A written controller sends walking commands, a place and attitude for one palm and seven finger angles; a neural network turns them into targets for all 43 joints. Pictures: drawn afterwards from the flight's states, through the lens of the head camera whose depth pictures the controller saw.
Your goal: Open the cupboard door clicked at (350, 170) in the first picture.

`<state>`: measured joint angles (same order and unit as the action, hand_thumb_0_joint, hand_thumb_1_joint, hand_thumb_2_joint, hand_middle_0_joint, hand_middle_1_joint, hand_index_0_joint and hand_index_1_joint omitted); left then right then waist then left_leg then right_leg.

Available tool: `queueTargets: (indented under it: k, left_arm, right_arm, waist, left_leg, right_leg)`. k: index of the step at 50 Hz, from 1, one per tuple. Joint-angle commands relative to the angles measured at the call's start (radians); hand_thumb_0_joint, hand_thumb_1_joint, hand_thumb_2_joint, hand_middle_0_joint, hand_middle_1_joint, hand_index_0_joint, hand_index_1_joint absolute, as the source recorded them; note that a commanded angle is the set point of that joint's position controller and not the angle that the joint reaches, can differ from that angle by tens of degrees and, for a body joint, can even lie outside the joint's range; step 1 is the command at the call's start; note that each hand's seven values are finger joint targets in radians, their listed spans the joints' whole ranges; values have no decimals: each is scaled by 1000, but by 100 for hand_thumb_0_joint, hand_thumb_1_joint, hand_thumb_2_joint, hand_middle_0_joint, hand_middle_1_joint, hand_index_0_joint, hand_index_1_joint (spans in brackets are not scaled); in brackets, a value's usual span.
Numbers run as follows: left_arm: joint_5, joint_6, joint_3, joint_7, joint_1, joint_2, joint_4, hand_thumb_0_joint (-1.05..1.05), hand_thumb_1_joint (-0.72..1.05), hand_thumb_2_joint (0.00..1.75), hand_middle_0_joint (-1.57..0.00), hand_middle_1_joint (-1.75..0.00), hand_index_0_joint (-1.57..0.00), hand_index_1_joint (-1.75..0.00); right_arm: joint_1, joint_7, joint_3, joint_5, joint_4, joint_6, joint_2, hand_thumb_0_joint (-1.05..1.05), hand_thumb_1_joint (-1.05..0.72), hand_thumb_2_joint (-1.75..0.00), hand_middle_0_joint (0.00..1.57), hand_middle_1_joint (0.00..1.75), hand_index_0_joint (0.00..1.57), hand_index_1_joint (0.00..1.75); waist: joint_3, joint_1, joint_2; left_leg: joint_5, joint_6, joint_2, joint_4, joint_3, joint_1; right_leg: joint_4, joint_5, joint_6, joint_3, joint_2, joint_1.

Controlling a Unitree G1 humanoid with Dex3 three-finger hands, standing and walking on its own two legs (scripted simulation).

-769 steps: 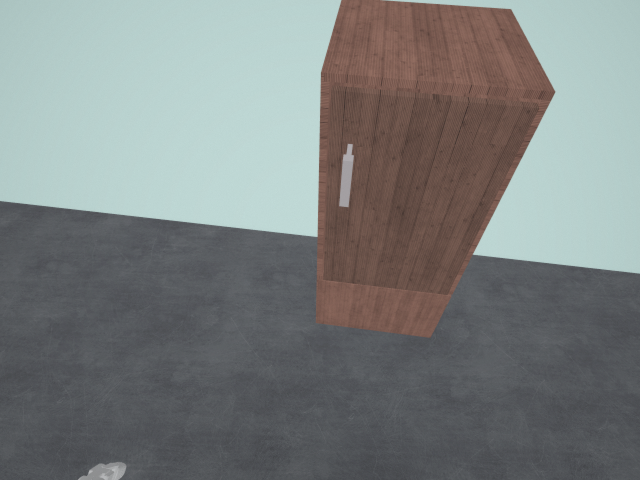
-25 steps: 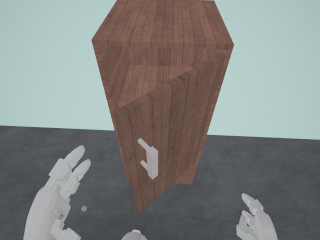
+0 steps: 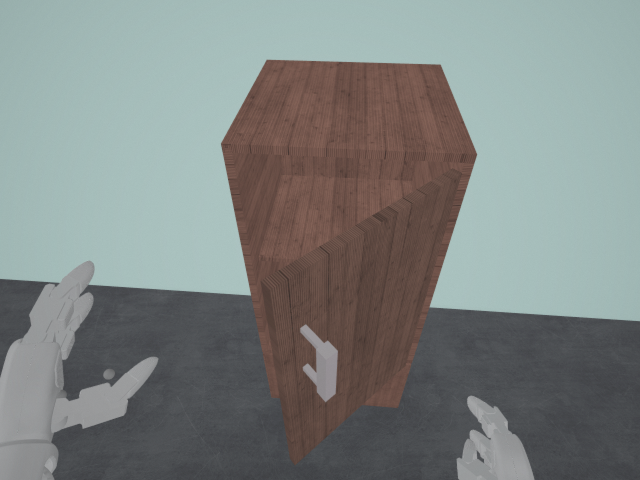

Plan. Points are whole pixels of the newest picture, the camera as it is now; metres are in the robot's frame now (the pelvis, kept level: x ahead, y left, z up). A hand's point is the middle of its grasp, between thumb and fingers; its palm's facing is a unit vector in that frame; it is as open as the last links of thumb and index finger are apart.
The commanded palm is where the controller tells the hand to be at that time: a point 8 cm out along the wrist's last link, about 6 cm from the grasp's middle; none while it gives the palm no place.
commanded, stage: draw the hand back to the body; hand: left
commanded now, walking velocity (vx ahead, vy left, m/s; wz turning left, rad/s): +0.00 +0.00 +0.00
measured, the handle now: (317, 363) +0.29 +0.04 -0.02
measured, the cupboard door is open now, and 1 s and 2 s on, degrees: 45 45 45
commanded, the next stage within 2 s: step back with the hand held close in 0.58 s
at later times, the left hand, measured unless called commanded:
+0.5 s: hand (98, 326) +0.20 +0.24 +0.18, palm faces +0.43 -0.82 -0.39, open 7.5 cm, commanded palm +0.15 +0.28 +0.20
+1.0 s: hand (96, 332) +0.20 +0.24 +0.17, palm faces +0.34 -0.79 -0.50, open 7.4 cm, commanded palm +0.14 +0.28 +0.20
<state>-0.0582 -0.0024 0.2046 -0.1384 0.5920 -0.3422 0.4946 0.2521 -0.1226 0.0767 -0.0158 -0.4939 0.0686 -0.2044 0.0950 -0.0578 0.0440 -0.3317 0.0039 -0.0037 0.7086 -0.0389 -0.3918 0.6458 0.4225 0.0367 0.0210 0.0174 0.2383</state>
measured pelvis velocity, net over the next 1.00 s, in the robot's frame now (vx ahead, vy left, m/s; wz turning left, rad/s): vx -0.01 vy -0.02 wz -0.02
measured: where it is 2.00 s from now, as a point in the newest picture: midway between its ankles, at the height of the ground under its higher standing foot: outside the picture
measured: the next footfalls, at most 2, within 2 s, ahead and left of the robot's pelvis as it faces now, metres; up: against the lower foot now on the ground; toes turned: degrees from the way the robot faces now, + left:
right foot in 1.88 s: -0.24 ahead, -0.10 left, +0.00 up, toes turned -4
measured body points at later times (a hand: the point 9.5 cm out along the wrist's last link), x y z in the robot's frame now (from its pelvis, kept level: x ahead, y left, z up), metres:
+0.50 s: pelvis +0.01 -0.02 +0.02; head -0.01 -0.03 +0.47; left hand +0.17 +0.28 +0.20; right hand +0.20 -0.24 -0.06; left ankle +0.03 +0.11 -0.72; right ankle -0.05 -0.15 -0.72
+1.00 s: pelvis -0.01 -0.02 +0.02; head +0.01 -0.03 +0.47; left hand +0.17 +0.28 +0.20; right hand +0.17 -0.27 -0.06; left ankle +0.03 +0.11 -0.72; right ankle -0.05 -0.15 -0.72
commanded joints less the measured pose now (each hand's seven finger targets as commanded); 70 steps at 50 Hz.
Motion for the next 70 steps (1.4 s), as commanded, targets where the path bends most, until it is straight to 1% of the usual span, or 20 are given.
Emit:
queueTargets:
  k: [1,5,10,13,17,21,24,28,34,35,36,37,39,43,51,57,61,64,67,70]
  left_arm:
    - [-1,-82,179,-11,-95,-172,211,0,58,76,-19,-30,-19,-30]
    - [-8,-95,221,-8,-139,-186,225,0,73,82,-19,-30,-19,-30]
    - [-20,-103,291,-8,-207,-222,197,0,90,90,-20,-30,-20,-30]
    - [-26,-96,233,10,-156,-151,126,0,90,90,-20,-30,-20,-30]
    - [-26,-100,247,14,-163,-179,155,0,90,90,-20,-30,-20,-30]
    - [-18,-114,286,6,-186,-230,213,0,90,90,-20,-30,-20,-30]
    - [-20,-113,270,6,-179,-205,194,0,90,90,-20,-30,-20,-30]
    - [-23,-111,261,10,-185,-190,158,0,90,90,-20,-30,-20,-30]
    - [-24,-118,255,18,-194,-186,150,0,90,90,-20,-30,-20,-30]
    - [-22,-118,272,13,-238,-211,147,0,90,90,-20,-30,-20,-30]
    - [-1,-180,423,-6,-459,-375,192,0,90,90,-20,-30,-20,-30]
    - [-10,-182,352,8,-284,-270,84,0,90,90,-20,-30,-20,-30]
    - [-7,-176,292,26,-151,-207,59,0,90,90,-20,-30,-20,-30]
    - [-5,-176,310,22,-75,-226,147,0,90,90,-20,-30,-20,-30]
    - [-10,-178,368,-8,-39,-285,201,0,90,90,-20,-30,-20,-30]
    - [-10,-196,363,-18,-10,-271,225,0,90,90,-20,-30,-20,-30]
    - [-2,-219,379,-26,-15,-280,223,0,90,90,-20,-30,-20,-30]
    - [11,-244,374,-27,-28,-259,228,0,90,90,-20,-30,-20,-30]
    - [26,-258,380,-26,-37,-241,220,0,90,90,-20,-30,-20,-30]
    - [31,-270,400,-26,-40,-253,246,0,90,90,-20,-30,-20,-30]
  right_arm:
    - [-141,-3,-57,3,138,77,-111,0,-90,-90,20,30,20,30]
    - [-147,4,-61,3,115,85,-108,0,-90,-90,20,30,20,30]
    - [-160,6,-72,4,91,83,-113,0,-90,-90,20,30,20,30]
    - [-165,17,-78,5,83,76,-116,0,-90,-90,20,30,20,30]
    - [-176,15,-88,8,84,67,-119,0,-90,-90,20,30,20,30]
    - [-182,10,-87,12,75,78,-113,0,-90,-90,20,30,20,30]
    - [-182,8,-83,11,66,85,-104,0,-90,-90,20,30,20,30]
    - [-187,6,-89,11,62,83,-106,0,-90,-90,20,30,20,30]
    - [-194,7,-93,14,57,80,-107,0,-90,-90,20,30,20,30]
    - [-192,5,-92,14,52,79,-109,0,-90,-90,20,30,20,30]
    - [-145,13,-85,12,74,55,-122,0,-90,-90,20,30,20,30]
    - [-176,15,-97,17,43,44,-121,0,-90,-90,20,30,20,30]
    - [-170,28,-112,17,55,11,-130,0,-90,-90,20,30,20,30]
    - [-180,35,-122,13,84,-31,-132,0,-90,-90,20,30,20,30]
    - [-184,27,-135,4,109,-66,-131,0,-90,-90,20,30,20,30]
    - [-177,31,-139,2,116,-51,-136,0,-90,-90,20,30,20,30]
    - [-169,31,-141,3,112,-34,-146,0,-90,-90,20,30,20,30]
    - [-160,33,-139,3,118,-11,-155,0,-90,-90,20,30,20,30]
    - [-158,33,-138,7,117,18,-160,0,-90,-90,20,30,20,30]
    - [-152,38,-144,12,109,48,-154,0,-90,-90,20,30,20,30]
  waist:
    - [3,-4,25]
    - [9,-4,55]
    - [5,-6,34]
    - [-26,-3,15]
    - [7,-7,-20]
    - [37,-15,31]
    - [-6,-9,47]
    - [-34,-6,-1]
    - [-26,-9,2]
    - [-24,-7,-1]
    - [-138,45,45]
    - [-103,46,-52]
    - [-50,52,-83]
    - [44,48,-4]
    - [76,48,3]
    - [45,55,49]
    - [-5,63,55]
    - [-44,65,114]
    - [-39,56,174]
    - [-15,52,141]
  left_leg:
    - [175,13,15,-185,10,173]
    - [244,9,14,-202,24,214]
    - [254,10,12,-225,38,241]
    - [275,13,12,-236,43,248]
    - [283,20,10,-241,58,271]
    - [310,19,1,-238,66,294]
    - [311,15,0,-242,69,299]
    - [296,19,1,-249,74,306]
    - [294,22,-1,-256,78,324]
    - [299,23,-3,-257,79,326]
    - [241,28,2,-239,60,273]
    - [287,34,3,-197,52,286]
    - [388,32,9,-188,57,295]
    - [567,28,28,-219,64,339]
    - [565,17,40,-246,57,282]
    - [356,13,42,-296,44,185]
    - [79,20,45,-362,9,48]
    - [-162,42,75,-428,-38,-104]
    - [-352,78,129,-489,-106,-287]
    - [-363,91,130,-425,-106,-319]
  right_leg:
    - [-145,-243,-54,-74,-32,63]
    - [-161,-302,-53,-73,-30,33]
    - [-196,-330,-49,-69,-32,5]
    - [-208,-353,-44,-72,-30,-2]
    - [-225,-383,-39,-65,-28,-31]
    - [-238,-422,-42,-62,-26,-61]
    - [-247,-421,-39,-65,-29,-38]
    - [-264,-414,-32,-62,-31,-26]
    - [-279,-415,-29,-54,-29,-40]
    - [-282,-421,-29,-54,-30,-40]
    - [-355,-460,-24,-9,18,21]
    - [-355,-537,-25,-4,31,28]
    - [-324,-649,-16,-15,34,-19]
    - [-278,-679,-9,-36,14,-61]
    - [-249,-632,-5,-42,-2,-86]
    - [-253,-451,-3,-35,-30,-70]
    - [-246,-292,-3,-34,-48,-90]
    - [-188,-172,1,-33,-79,-141]
    - [-46,-152,4,-38,-112,-255]
    - [-26,-166,-12,-1,-112,-248]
